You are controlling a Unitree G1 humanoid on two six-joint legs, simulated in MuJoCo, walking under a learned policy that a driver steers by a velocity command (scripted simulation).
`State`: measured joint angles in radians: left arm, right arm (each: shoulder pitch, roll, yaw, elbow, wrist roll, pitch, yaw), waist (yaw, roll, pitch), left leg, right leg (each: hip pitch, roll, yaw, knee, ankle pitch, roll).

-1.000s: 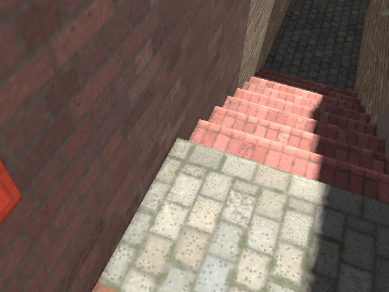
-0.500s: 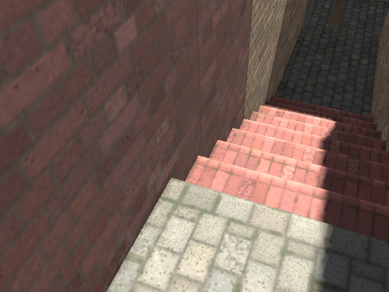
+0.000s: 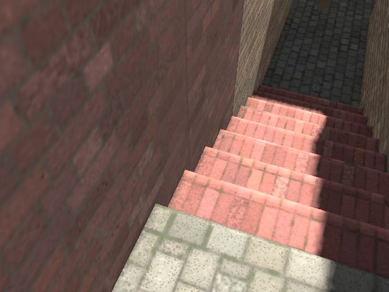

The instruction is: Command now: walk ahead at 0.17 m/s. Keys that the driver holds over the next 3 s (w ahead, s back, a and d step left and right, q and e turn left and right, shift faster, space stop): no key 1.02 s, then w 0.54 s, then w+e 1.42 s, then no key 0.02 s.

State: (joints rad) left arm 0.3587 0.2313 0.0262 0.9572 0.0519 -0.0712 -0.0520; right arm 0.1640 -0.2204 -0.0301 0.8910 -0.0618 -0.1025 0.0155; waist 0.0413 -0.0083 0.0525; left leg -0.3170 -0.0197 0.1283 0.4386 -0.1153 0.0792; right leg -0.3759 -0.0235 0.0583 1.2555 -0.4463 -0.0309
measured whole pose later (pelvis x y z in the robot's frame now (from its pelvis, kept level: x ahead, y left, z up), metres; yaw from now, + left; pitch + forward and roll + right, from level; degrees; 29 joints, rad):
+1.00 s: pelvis +0.09 -0.05 -0.01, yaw -1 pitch -1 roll -1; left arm 0.11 0.28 0.09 0.89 -0.04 -0.08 -0.05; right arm 0.04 -0.27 -0.02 1.02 0.00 -0.09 0.06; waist -0.01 0.03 0.04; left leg -0.26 0.12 0.09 0.65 -0.37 -0.04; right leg -0.31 0.03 -0.03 0.60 -0.27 -0.02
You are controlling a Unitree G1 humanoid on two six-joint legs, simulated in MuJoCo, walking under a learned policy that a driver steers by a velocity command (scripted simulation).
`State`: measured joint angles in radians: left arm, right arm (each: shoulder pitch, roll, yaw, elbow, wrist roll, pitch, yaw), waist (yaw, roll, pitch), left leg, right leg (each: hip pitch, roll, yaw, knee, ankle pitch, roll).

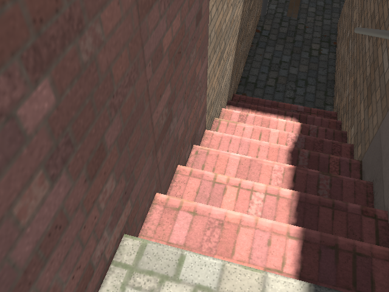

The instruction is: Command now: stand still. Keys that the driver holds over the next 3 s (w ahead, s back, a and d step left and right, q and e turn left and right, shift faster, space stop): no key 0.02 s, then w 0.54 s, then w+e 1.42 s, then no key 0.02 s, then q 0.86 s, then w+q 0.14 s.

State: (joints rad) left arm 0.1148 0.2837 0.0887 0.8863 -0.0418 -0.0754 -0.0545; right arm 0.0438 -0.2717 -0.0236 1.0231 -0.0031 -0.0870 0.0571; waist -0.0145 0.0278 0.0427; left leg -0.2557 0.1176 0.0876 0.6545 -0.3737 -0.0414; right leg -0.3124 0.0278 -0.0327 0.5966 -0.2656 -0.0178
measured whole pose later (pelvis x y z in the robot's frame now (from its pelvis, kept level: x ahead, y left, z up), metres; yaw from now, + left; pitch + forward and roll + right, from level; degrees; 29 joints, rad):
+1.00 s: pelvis +0.35 +0.01 +0.02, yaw -10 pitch +3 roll +3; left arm 0.10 0.19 0.05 0.92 0.03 -0.06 -0.07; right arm 0.44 -0.15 -0.02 0.94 -0.09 -0.11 0.01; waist -0.04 -0.03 -0.02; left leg -0.04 0.01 0.26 0.22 -0.21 0.01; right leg -0.78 -0.13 0.00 0.95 -0.13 -0.01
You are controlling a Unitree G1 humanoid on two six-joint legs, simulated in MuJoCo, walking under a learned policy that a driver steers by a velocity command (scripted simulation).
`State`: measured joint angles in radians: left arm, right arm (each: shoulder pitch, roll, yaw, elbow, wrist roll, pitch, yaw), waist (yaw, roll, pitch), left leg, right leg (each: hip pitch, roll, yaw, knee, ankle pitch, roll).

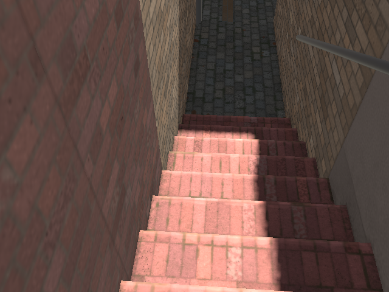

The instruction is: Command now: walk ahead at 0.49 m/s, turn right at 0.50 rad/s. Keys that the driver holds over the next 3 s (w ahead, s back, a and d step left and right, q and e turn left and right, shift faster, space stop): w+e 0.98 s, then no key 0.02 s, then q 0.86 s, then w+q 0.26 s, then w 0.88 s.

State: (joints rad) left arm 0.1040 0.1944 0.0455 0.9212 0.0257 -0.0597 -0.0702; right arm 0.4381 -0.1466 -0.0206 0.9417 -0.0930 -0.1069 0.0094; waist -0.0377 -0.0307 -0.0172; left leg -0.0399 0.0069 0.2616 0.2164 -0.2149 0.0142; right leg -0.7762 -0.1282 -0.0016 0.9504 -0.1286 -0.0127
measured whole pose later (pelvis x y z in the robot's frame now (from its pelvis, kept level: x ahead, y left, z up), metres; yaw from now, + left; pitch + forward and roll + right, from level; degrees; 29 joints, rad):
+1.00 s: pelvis +0.46 -0.14 -0.24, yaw -35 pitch +1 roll +0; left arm 0.29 0.29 0.04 0.67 0.07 -0.13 -0.08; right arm 0.29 -0.27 -0.02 0.86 -0.05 -0.11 0.03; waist -0.01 0.01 0.00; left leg -0.33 0.04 0.02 1.24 -0.65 0.00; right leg -0.55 0.02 -0.04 0.98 -0.50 -0.07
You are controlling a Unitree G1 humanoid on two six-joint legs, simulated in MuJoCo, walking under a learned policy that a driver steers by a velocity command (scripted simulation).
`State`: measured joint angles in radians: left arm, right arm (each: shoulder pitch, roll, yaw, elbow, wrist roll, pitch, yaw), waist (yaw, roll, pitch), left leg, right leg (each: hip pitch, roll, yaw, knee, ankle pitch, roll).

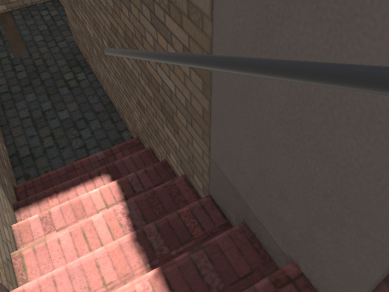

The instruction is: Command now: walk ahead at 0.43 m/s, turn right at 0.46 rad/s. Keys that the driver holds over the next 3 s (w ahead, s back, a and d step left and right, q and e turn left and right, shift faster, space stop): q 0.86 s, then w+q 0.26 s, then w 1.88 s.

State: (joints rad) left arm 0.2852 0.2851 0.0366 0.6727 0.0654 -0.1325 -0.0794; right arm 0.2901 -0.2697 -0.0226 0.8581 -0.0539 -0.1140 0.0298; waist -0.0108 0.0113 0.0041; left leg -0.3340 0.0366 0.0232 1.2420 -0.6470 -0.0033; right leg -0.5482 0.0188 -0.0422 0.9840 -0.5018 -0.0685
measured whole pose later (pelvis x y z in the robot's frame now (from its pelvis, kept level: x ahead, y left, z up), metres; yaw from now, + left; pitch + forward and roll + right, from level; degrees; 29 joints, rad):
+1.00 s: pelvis +0.26 +0.07 -0.11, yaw +26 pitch +5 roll -1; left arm 0.29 0.28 0.07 0.73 0.06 -0.08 0.01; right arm 0.30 -0.28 -0.03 0.74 -0.09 -0.02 0.07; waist 0.04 0.02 -0.06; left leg -0.74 0.03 -0.01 1.37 -0.28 -0.09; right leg -0.35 -0.05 -0.15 0.51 -0.26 -0.05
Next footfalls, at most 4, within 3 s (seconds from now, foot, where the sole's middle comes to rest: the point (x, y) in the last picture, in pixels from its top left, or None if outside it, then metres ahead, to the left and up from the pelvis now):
0.36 left None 0.25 0.18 -0.89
0.72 right None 0.35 -0.02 -0.89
1.18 left None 0.24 0.20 -0.89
1.64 right None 0.58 0.23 -1.06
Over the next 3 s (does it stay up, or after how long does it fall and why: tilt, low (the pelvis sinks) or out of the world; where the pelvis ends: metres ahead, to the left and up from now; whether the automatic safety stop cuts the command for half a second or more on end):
stays up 1.12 0.68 -0.73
